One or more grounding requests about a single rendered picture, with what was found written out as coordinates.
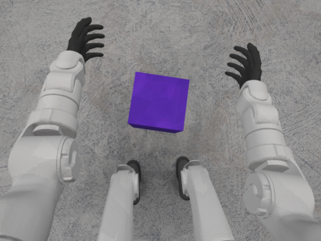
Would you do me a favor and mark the left robot forearm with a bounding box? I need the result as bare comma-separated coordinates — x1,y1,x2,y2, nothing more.
8,50,86,182

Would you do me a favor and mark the robot left thigh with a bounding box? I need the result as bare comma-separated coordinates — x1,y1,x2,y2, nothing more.
97,170,139,241

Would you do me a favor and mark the robot right foot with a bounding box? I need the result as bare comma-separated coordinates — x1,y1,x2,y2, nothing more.
176,157,190,200

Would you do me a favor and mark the right robot forearm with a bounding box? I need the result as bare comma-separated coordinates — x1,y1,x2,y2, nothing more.
235,80,314,211

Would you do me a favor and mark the carton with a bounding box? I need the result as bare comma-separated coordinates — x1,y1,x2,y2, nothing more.
128,72,190,133

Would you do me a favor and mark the robot left upper arm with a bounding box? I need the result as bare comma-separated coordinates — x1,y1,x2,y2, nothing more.
0,136,81,241

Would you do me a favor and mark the robot right hand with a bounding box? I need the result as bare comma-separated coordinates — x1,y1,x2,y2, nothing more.
225,43,262,89

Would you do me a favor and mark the robot right upper arm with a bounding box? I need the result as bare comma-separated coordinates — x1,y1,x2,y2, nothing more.
243,170,321,241

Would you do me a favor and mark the robot left hand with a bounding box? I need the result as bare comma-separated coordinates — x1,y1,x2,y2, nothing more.
67,17,105,63

